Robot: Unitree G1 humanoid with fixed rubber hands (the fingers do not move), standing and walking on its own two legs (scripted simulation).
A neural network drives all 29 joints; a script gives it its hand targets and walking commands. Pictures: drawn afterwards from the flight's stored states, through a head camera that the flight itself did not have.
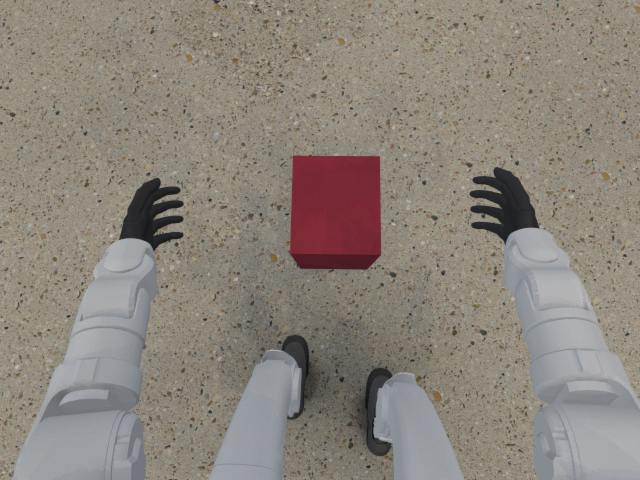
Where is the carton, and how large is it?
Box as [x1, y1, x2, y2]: [290, 156, 380, 268]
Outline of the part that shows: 293,156 290,238 291,255 300,268 367,268 380,255 379,156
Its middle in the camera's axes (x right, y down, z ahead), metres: +0.03 -0.04 +0.94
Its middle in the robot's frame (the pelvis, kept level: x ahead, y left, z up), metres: +0.52 +0.03 -0.56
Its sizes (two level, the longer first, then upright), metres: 0.209 0.183 0.291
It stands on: the floor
